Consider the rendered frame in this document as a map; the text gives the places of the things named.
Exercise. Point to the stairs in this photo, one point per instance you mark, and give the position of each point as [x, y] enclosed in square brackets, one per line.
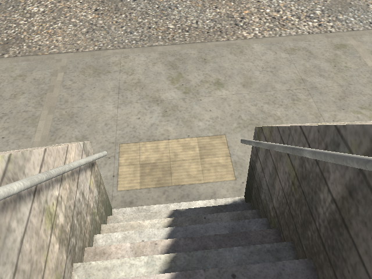
[211, 239]

